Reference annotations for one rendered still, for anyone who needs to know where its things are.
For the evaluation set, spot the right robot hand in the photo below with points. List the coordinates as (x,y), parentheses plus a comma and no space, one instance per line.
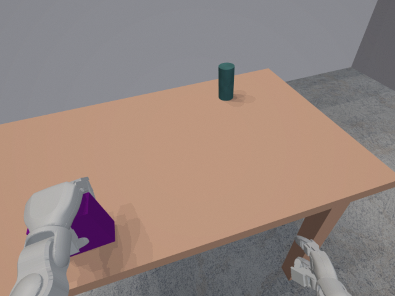
(307,273)

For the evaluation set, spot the robot left forearm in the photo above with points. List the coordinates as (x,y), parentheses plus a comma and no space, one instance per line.
(43,263)

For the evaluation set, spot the robot right forearm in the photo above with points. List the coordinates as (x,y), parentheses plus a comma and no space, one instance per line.
(328,286)

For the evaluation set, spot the table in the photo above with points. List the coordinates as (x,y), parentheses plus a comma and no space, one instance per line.
(182,172)

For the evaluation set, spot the left robot hand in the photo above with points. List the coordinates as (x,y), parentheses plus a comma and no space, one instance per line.
(58,205)

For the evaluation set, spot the sponge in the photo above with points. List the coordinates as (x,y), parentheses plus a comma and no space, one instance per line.
(94,223)

